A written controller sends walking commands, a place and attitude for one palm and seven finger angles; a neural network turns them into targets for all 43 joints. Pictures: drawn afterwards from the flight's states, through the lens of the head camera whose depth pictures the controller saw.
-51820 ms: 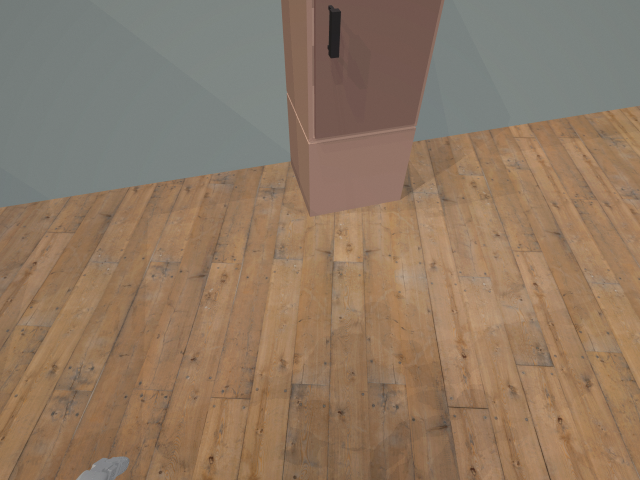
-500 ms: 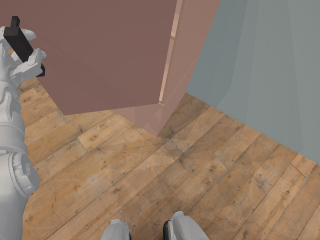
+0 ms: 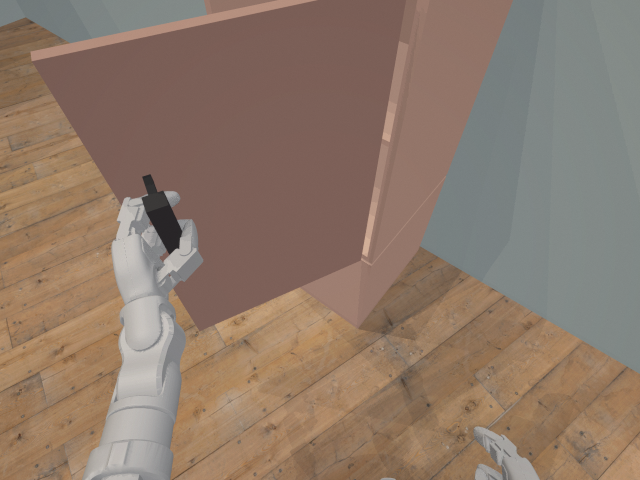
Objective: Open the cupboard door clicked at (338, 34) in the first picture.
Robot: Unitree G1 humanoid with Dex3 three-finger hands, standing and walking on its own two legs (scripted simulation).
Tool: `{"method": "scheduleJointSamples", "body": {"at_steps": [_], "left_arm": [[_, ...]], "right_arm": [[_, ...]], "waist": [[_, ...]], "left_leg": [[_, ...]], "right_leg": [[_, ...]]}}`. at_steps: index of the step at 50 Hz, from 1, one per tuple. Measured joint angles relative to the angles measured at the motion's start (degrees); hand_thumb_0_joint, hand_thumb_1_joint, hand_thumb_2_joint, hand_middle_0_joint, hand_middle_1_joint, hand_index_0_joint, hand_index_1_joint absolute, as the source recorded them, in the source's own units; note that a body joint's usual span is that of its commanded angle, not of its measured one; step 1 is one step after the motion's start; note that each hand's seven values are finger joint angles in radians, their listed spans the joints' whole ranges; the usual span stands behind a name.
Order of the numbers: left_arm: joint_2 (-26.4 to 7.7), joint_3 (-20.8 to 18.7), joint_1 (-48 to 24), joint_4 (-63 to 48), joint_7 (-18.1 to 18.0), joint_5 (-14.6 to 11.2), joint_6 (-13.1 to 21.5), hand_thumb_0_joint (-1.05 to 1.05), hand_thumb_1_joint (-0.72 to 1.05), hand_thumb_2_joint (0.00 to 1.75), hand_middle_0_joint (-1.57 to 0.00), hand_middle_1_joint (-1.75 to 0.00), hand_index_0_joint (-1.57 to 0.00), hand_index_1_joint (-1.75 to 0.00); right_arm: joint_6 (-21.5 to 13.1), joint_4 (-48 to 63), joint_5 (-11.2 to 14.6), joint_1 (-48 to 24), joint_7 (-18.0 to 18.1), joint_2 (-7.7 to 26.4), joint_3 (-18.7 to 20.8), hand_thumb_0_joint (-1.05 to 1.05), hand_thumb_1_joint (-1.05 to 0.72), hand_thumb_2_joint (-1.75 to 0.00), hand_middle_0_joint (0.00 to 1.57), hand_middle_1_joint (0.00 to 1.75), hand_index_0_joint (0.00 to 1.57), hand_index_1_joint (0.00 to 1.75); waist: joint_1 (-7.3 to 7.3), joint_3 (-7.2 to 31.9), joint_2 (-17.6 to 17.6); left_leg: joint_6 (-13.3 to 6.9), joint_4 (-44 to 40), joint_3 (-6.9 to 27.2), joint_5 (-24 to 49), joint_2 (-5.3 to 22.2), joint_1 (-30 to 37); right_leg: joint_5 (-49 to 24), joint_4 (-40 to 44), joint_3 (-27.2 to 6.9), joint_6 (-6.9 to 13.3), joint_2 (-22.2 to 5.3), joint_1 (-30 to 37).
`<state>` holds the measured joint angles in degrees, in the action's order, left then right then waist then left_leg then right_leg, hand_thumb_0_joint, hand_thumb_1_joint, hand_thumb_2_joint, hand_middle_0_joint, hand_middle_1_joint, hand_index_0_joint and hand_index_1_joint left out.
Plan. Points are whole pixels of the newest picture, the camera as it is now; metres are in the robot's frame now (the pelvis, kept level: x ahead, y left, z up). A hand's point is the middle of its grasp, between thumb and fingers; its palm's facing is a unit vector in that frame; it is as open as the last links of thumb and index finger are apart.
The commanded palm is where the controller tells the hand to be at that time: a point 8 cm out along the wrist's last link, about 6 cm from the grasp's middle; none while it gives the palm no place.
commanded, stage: pull the door open along its arc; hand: left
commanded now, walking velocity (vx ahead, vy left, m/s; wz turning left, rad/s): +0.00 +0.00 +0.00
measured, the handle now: (167, 222) +0.42 +0.21 +0.07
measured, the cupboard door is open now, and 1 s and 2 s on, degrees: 65 86 89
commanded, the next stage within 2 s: open thumb and fingers to let go in 0.42 s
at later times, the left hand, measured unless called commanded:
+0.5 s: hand (269, 317) +0.29 +0.07 +0.08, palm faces +0.47 -0.88 +0.00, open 6.5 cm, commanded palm +0.24 +0.11 +0.07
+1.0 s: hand (262, 308) +0.30 +0.07 +0.08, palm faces +0.48 -0.88 +0.00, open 11.9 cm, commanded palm +0.25 +0.12 +0.07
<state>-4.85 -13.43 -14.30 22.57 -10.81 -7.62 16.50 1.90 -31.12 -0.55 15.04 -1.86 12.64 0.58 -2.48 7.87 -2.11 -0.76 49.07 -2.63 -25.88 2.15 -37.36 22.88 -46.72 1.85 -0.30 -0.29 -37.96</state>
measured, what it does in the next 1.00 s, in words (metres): stands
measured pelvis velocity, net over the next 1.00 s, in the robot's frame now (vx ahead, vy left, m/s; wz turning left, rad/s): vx -0.03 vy -0.04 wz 0.07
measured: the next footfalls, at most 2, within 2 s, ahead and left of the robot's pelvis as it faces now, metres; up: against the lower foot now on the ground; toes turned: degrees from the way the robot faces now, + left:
none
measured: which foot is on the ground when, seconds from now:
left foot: down 0.00-1.00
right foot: down 0.00-1.00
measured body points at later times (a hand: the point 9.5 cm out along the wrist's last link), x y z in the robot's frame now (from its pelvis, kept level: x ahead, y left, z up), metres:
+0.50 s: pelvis -0.01 -0.04 +0.00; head +0.01 -0.06 +0.45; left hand +0.26 +0.11 +0.08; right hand +0.16 -0.26 -0.11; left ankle -0.02 +0.10 -0.70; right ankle -0.01 -0.13 -0.70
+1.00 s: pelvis -0.03 -0.04 +0.00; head +0.00 -0.06 +0.45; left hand +0.27 +0.12 +0.08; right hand +0.16 -0.25 -0.11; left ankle -0.02 +0.10 -0.70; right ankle -0.01 -0.13 -0.70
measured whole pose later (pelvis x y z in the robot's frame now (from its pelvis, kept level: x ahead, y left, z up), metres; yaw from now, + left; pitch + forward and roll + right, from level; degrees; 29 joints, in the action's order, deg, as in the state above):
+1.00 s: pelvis -0.03 -0.04 +0.00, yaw +4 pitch +8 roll +1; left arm 5.7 5.5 -5.4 15.9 -32.7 3.1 13.0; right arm 1.4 -35.4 -4.0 10.5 1.7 10.6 0.4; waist 0.2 6.0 -2.3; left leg 2.2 47.9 1.6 -22.8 1.3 -32.9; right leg 23.5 -48.8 6.0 2.8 -1.2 -33.3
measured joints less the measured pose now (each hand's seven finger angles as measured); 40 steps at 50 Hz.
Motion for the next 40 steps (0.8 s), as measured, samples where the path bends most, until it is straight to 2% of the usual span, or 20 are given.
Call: {"method": "scheduleJointSamples", "body": {"at_steps": [4, 6, 8, 18, 24, 27, 31, 35, 40], "left_arm": [[4.6, 4.5, 1.5, -2.6, -10.8, 4.8, -1.4, 0.01, 0.64, 0.77, -0.32, -1.31, -0.33, -1.27], [5.9, 6.3, 2.3, -3.3, -14.3, 6.9, -2.2, 0.01, 0.65, 0.78, -0.32, -1.30, -0.32, -1.28], [6.6, 8.1, 3.6, -4.2, -16.2, 8.4, -2.9, 0.01, 0.65, 0.78, -0.31, -1.30, -0.31, -1.28], [9.5, 16.2, 12.9, -10.9, -19.2, 9.7, -3.7, 0.01, 0.65, 0.75, -0.30, -1.31, -0.30, -1.31], [11.7, 20.9, 18.2, -15.7, -21.8, 11.5, -5.0, 0.02, 0.65, 0.73, -0.29, -1.32, -0.30, -1.32], [11.0, 23.5, 19.6, -16.8, -23.1, 12.4, -5.1, 0.02, 0.64, 0.74, -0.31, -1.32, -0.30, -1.32], [11.0, 22.9, 17.0, -14.6, -24.3, 12.9, -4.8, 0.01, 0.62, 0.75, -0.33, -1.32, -0.31, -1.33], [11.0, 21.3, 13.8, -11.8, -24.2, 12.2, -5.0, 0.01, 0.57, 0.74, -0.35, -1.32, -0.34, -1.32], [10.9, 19.8, 11.4, -9.2, -23.2, 11.4, -4.5, 0.01, 0.40, 0.68, -0.36, -1.30, -0.35, -1.30]], "right_arm": [[0.3, -0.5, -1.4, -2.4, 0.1, -1.1, -0.3, 0.01, -0.90, -0.90, 0.20, 0.30, 0.20, 0.30], [0.5, -0.8, -2.0, -3.1, 0.3, -1.7, -0.5, 0.01, -0.90, -0.90, 0.20, 0.30, 0.20, 0.30], [0.6, -1.0, -2.4, -3.4, 0.5, -2.2, -0.5, 0.01, -0.90, -0.90, 0.20, 0.30, 0.20, 0.30], [0.3, -2.0, -3.1, -2.0, 1.7, -1.9, -0.2, 0.01, -0.90, -0.90, 0.20, 0.30, 0.20, 0.30], [-0.3, -2.2, -3.4, -1.6, 1.6, -1.4, 0.5, 0.01, -0.90, -0.90, 0.20, 0.30, 0.20, 0.30], [-0.7, -2.3, -3.6, -2.1, 1.9, -1.5, 0.4, 0.01, -0.90, -0.90, 0.20, 0.30, 0.20, 0.30], [-0.8, -3.5, -3.8, -3.9, 2.8, -1.5, 0.2, 0.01, -0.90, -0.90, 0.20, 0.30, 0.20, 0.30], [-0.6, -4.2, -3.6, -5.1, 3.4, -1.8, 0.1, 0.01, -0.90, -0.90, 0.20, 0.30, 0.20, 0.30], [-0.7, -4.1, -3.5, -5.5, 3.6, -2.0, -0.2, 0.01, -0.90, -0.90, 0.20, 0.30, 0.20, 0.30]], "waist": [[1.03, -0.2, 0.2], [1.36, -0.2, 0.3], [1.63, -0.2, 0.3], [2.17, -1.4, -0.3], [2.12, -1.5, -0.4], [1.80, -1.6, -0.3], [1.95, -2.0, -0.2], [2.25, -2.0, -0.3], [2.50, -1.9, -0.3]], "left_leg": [[0.5, 0.1, 1.0, 0.3, -0.4, 1.0], [0.7, 0.0, 1.4, 0.5, -0.5, 1.6], [1.0, -0.3, 1.8, 0.6, -0.5, 2.3], [2.2, -2.0, 3.0, 1.4, -0.4, 6.1], [2.8, -2.3, 3.3, 1.7, -0.3, 6.9], [3.1, -2.1, 3.6, 1.7, -0.3, 6.8], [3.3, -1.3, 4.3, 1.9, -0.4, 6.0], [3.4, -1.4, 4.6, 2.4, -0.5, 5.6], [3.3, -1.7, 4.7, 3.0, -0.7, 5.2]], "right_leg": [[0.6, -0.8, 0.9, 0.5, -0.5, 1.1], [0.7, -0.9, 1.4, 0.8, -0.6, 1.8], [0.8, -0.9, 1.8, 1.1, -0.5, 2.5], [1.1, -0.3, 3.0, 2.3, -0.4, 6.2], [1.4, -0.8, 3.3, 2.8, -0.3, 6.7], [1.7, -1.3, 3.6, 3.1, -0.3, 6.7], [1.8, -2.1, 4.2, 3.4, -0.4, 6.1], [1.5, -2.1, 4.5, 3.6, -0.5, 5.7], [1.1, -2.0, 4.6, 3.6, -0.7, 5.4]]}}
